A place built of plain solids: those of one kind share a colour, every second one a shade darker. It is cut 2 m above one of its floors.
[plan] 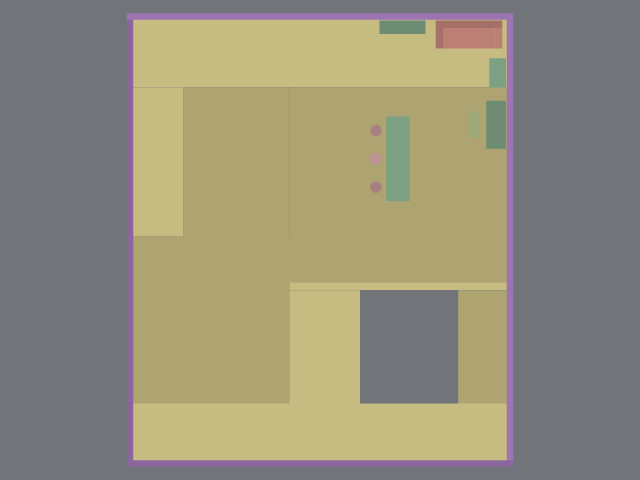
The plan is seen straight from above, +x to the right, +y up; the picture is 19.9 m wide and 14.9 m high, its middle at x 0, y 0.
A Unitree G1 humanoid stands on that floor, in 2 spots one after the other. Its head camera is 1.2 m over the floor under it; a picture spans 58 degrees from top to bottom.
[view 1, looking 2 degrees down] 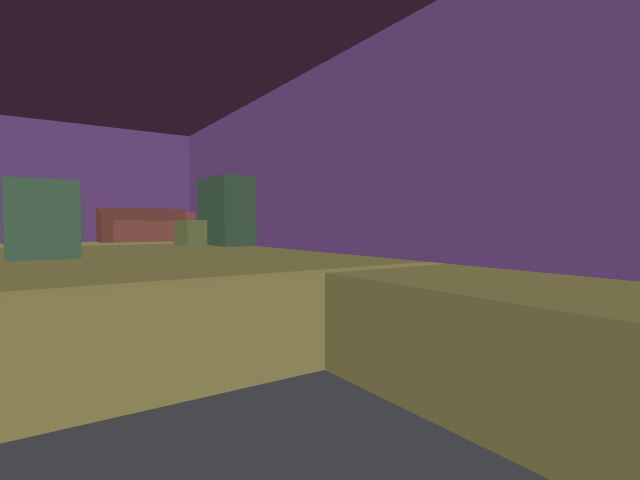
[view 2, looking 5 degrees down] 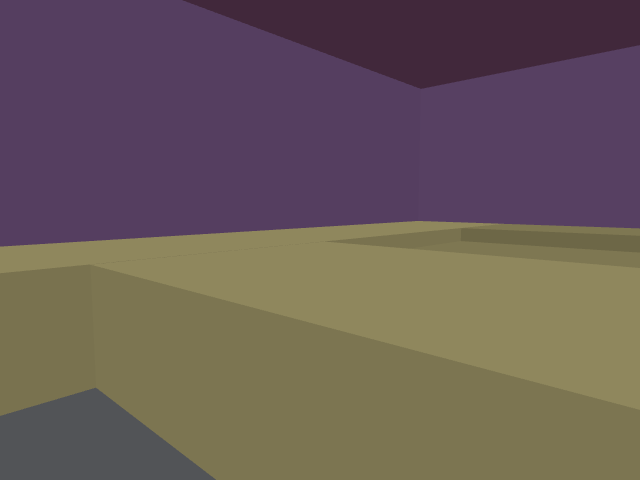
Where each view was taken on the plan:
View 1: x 2.28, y -4.47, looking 56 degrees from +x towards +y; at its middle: wall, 6.31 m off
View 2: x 2.23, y -2.16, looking -137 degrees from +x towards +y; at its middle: floor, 4.51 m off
